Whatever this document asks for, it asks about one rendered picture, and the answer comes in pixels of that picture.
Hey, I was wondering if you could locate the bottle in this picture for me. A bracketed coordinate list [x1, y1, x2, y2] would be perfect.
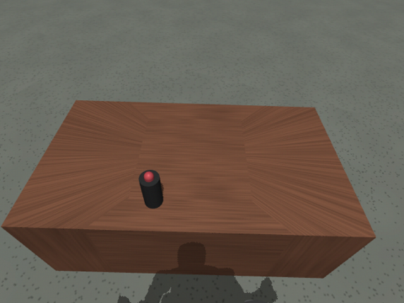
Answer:
[139, 170, 163, 209]

